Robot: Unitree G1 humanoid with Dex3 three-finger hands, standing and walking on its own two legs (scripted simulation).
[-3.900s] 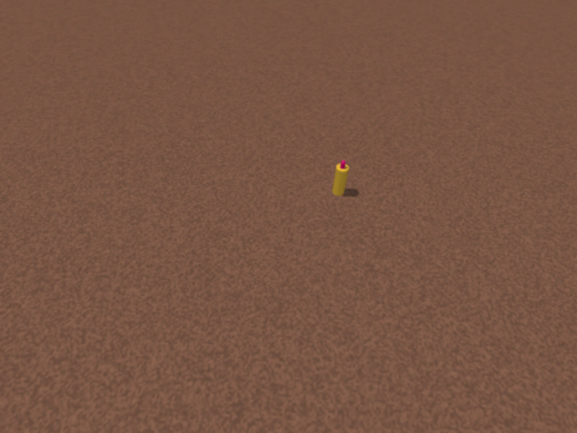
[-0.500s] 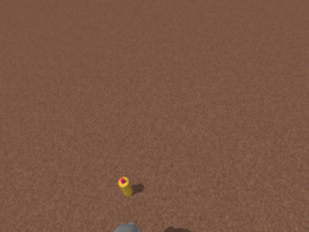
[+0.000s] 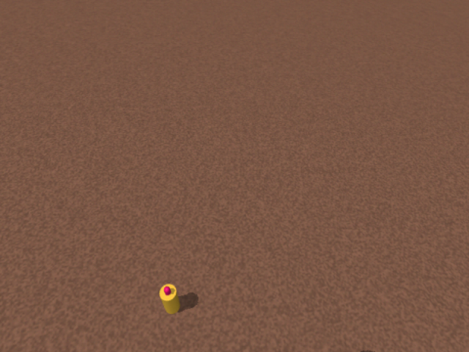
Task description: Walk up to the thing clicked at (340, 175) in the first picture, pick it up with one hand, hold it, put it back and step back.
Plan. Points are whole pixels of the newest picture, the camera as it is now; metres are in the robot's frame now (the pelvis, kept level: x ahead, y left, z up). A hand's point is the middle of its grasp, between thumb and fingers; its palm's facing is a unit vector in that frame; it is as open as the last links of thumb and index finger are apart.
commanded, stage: walk up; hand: left
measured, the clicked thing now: (169, 297) +0.43 +0.20 -0.66
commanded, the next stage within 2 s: stand in 1.48 s
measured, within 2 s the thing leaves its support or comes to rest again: neither
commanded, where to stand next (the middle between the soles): +0.08 -0.01 m, yaw +1 degrees
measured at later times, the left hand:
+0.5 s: hand out of the picture +0.14 +0.24 -0.14, palm faces -0.02 -0.94 -0.34, open 7.4 cm
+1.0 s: hand out of the picture +0.13 +0.24 -0.14, palm faces +0.00 -0.94 -0.35, open 7.4 cm
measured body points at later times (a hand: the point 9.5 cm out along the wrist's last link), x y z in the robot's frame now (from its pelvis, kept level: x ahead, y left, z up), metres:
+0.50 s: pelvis +0.04 -0.01 +0.01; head +0.04 -0.01 +0.46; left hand +0.14 +0.29 -0.12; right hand +0.11 -0.31 -0.12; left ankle +0.06 +0.12 -0.73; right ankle +0.03 -0.14 -0.73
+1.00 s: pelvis +0.05 -0.01 +0.02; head +0.06 -0.01 +0.47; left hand +0.13 +0.29 -0.11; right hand +0.14 -0.31 -0.12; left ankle +0.06 +0.12 -0.73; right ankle +0.03 -0.14 -0.73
